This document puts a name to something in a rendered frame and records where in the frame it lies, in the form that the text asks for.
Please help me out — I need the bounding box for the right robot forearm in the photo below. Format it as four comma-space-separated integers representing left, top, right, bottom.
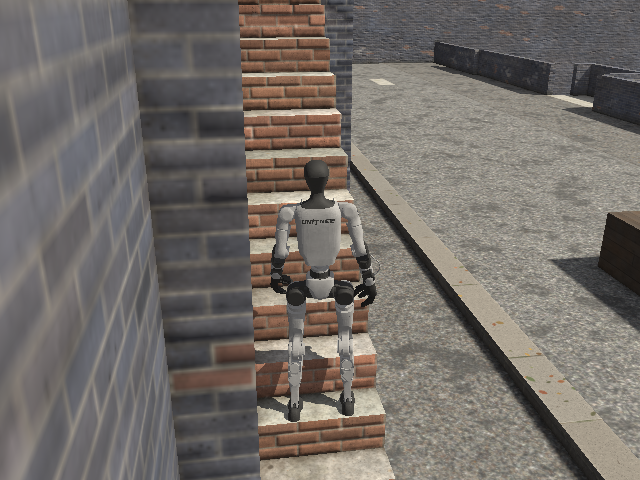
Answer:
356, 241, 375, 286

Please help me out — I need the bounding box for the robot left upper arm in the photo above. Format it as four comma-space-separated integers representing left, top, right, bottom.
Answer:
274, 204, 297, 259

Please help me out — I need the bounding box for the robot right upper arm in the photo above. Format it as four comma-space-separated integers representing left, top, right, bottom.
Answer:
338, 202, 367, 257

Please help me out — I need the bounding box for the robot right foot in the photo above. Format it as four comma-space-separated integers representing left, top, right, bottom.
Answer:
340, 390, 355, 416

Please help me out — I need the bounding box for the robot left shin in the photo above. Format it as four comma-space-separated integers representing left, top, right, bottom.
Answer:
288, 342, 303, 408

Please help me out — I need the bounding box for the right robot hand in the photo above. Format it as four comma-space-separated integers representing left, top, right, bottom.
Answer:
354, 281, 377, 307

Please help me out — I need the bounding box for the left robot hand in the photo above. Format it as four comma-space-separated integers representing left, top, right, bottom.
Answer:
270, 275, 293, 294

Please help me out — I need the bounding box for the left robot forearm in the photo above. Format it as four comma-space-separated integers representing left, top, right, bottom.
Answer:
270, 244, 286, 279

